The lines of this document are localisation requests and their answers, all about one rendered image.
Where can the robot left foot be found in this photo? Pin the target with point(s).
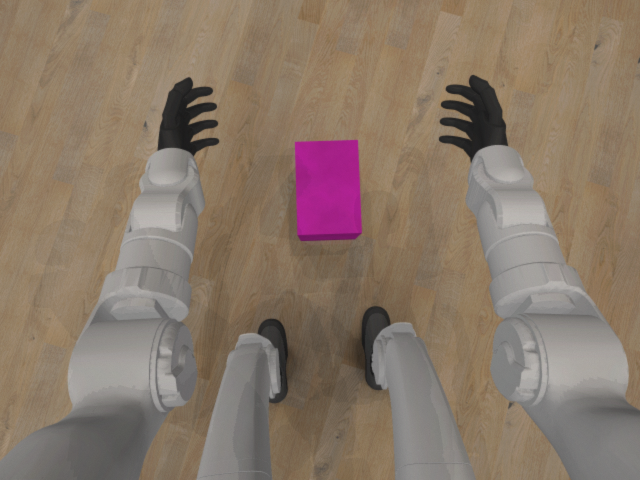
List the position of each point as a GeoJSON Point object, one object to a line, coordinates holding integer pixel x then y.
{"type": "Point", "coordinates": [274, 331]}

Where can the left robot thigh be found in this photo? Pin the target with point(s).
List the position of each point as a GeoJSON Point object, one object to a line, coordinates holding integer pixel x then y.
{"type": "Point", "coordinates": [237, 445]}

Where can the robot right hand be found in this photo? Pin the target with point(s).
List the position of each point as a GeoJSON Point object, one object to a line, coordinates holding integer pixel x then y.
{"type": "Point", "coordinates": [487, 127]}

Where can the robot right upper arm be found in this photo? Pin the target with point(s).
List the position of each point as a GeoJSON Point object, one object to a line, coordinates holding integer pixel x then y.
{"type": "Point", "coordinates": [569, 374]}

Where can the robot left forearm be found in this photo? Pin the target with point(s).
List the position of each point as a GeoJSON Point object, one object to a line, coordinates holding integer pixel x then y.
{"type": "Point", "coordinates": [152, 271]}

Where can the robot left upper arm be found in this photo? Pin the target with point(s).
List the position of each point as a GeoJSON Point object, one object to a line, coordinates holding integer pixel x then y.
{"type": "Point", "coordinates": [126, 376]}

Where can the robot right forearm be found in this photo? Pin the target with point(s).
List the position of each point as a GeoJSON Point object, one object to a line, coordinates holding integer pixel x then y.
{"type": "Point", "coordinates": [529, 273]}

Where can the carton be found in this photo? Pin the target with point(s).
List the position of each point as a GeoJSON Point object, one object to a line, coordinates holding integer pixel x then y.
{"type": "Point", "coordinates": [328, 190]}

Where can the robot left hand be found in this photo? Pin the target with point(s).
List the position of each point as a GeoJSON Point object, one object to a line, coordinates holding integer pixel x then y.
{"type": "Point", "coordinates": [174, 129]}

